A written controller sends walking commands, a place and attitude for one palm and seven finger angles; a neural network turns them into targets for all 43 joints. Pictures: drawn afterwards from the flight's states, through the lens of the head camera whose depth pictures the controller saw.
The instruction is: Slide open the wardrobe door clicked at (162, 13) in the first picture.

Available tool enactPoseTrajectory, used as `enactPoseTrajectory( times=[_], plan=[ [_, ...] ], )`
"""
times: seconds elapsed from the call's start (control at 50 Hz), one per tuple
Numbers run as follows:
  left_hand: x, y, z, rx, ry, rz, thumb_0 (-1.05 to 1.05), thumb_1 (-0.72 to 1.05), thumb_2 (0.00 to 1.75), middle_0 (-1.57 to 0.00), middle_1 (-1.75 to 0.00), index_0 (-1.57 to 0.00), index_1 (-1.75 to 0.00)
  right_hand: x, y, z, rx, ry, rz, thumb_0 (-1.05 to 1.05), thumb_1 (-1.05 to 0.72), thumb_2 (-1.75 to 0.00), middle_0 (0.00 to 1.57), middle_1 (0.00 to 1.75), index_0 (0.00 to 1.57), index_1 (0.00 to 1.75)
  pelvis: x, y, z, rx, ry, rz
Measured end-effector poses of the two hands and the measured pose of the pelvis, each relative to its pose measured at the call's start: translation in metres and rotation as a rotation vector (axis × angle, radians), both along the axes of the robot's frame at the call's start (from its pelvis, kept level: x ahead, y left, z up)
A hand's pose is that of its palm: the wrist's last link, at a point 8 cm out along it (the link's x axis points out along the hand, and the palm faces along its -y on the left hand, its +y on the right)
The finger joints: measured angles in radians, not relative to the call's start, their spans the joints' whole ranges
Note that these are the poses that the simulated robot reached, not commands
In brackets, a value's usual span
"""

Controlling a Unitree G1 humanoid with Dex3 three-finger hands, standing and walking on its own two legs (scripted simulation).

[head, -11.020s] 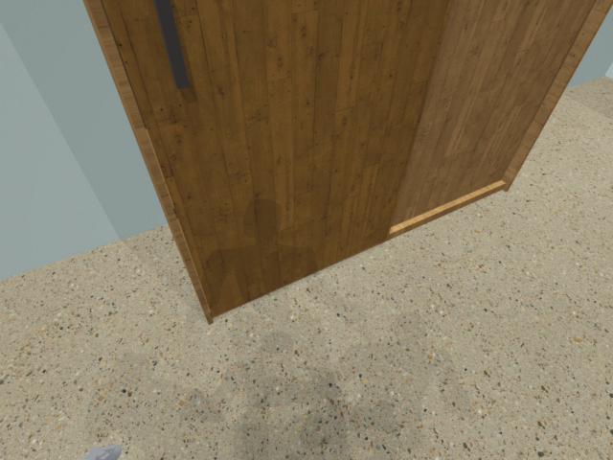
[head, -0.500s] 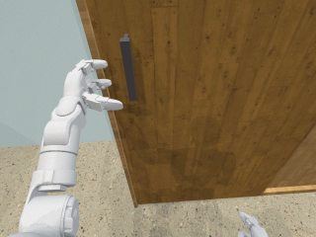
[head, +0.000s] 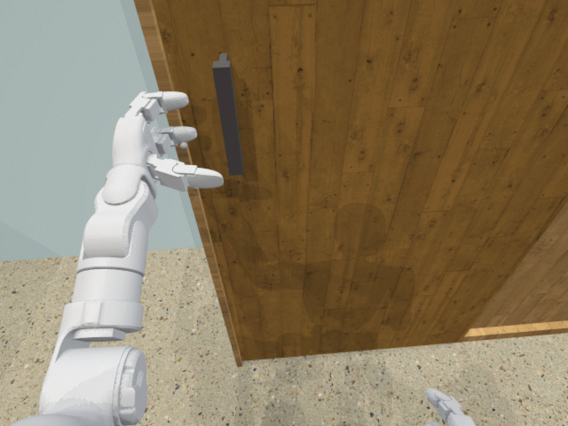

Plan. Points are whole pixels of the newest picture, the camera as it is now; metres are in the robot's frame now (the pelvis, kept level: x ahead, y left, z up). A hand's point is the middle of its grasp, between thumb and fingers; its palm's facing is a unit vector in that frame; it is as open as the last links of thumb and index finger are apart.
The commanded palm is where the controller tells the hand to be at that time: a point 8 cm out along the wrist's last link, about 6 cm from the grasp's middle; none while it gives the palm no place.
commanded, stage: move the hooked fingers beside the handle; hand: left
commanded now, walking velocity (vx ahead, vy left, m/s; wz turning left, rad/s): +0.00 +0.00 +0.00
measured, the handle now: (230, 117) +0.49 +0.11 +0.22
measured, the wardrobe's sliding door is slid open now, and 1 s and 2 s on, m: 0.00 0.00 0.00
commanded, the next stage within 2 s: none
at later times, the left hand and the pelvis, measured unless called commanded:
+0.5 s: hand (178, 139) +0.41 +0.17 +0.23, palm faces +0.15 -0.99 -0.01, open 14.0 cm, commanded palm +0.38 +0.21 +0.22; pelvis +0.00 +0.00 +0.00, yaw +1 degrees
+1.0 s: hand (185, 148) +0.41 +0.16 +0.22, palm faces +0.14 -0.99 +0.01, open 14.0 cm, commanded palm +0.37 +0.21 +0.22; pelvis +0.01 +0.00 +0.00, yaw +1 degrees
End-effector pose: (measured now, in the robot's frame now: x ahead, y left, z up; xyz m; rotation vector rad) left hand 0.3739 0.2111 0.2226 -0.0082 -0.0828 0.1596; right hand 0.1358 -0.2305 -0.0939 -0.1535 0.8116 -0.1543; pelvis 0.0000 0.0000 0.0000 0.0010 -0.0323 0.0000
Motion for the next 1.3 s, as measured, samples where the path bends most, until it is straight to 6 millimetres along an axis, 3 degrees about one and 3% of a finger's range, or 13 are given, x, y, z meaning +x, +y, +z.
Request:
enactPoseTrajectory(
  times=[0.1, 0.3, 0.54, 0.68, 0.86, 1.04, 1.2, 1.3],
  plan=[
    [0.003, -0.002, 0.012, 0.023, 0.01, -0.014, -0.02, -0.51, 0.3, -0.3, -1.2, -0.3, -1.2, 0.0, -0.004, -0.001, -0.01, 0.007, -0.001, 0.01, -0.91, -0.9, 0.2, 0.3, 0.2, 0.3, -0.001, 0.0, 0.0, -0.003, -0.002, 0.008],
    [0.003, 0.001, -0.008, -0.019, 0.073, -0.001, -0.02, -0.5, 0.3, -0.3, -1.2, -0.31, -1.2, 0.011, -0.005, 0.005, -0.001, -0.034, -0.001, 0.01, -0.91, -0.9, 0.2, 0.3, 0.2, 0.3, 0.001, -0.003, 0.001, 0.0, 0.007, 0.0],
    [0.009, 0.006, 0.007, 0.009, 0.062, -0.024, -0.02, -0.51, 0.3, -0.3, -1.2, -0.3, -1.2, 0.024, -0.003, 0.007, -0.009, -0.042, 0.025, 0.01, -0.91, -0.9, 0.2, 0.3, 0.21, 0.3, 0.004, -0.003, 0.0, -0.004, 0.013, 0.017],
    [0.009, -0.001, -0.009, -0.017, 0.077, -0.027, -0.01, -0.5, 0.3, -0.3, -1.2, -0.3, -1.2, 0.025, 0.0, 0.006, 0.003, -0.04, 0.021, 0.01, -0.91, -0.9, 0.2, 0.3, 0.21, 0.3, 0.007, -0.002, 0.0, -0.001, 0.017, 0.008],
    [0.007, 0.001, 0.009, 0.013, 0.012, -0.014, -0.02, -0.5, 0.3, -0.3, -1.2, -0.3, -1.2, 0.027, 0.004, 0.005, 0.004, -0.028, 0.028, 0.01, -0.91, -0.9, 0.2, 0.3, 0.21, 0.3, 0.009, -0.001, 0.0, -0.002, 0.008, 0.01],
    [0.007, 0.004, -0.01, -0.009, 0.095, -0.008, -0.01, -0.5, 0.3, -0.3, -1.2, -0.3, -1.2, 0.029, 0.003, 0.007, 0.0, -0.037, 0.022, 0.01, -0.91, -0.9, 0.21, 0.3, 0.21, 0.3, 0.009, 0.0, 0.0, -0.002, 0.013, 0.007],
    [-0.002, 0.0, 0.013, 0.013, -0.015, -0.017, -0.02, -0.5, 0.3, -0.3, -1.2, -0.3, -1.2, 0.03, 0.004, 0.008, -0.005, -0.042, 0.037, 0.01, -0.91, -0.9, 0.2, 0.3, 0.2, 0.3, 0.007, 0.0, 0.0, -0.003, 0.001, 0.014],
    [0.005, -0.003, 0.002, -0.004, 0.094, -0.034, -0.01, -0.51, 0.3, -0.3, -1.2, -0.31, -1.2, 0.03, 0.005, 0.008, -0.004, -0.037, 0.039, 0.01, -0.91, -0.9, 0.2, 0.3, 0.21, 0.3, 0.004, -0.001, 0.0, -0.004, 0.005, 0.018]
  ],
)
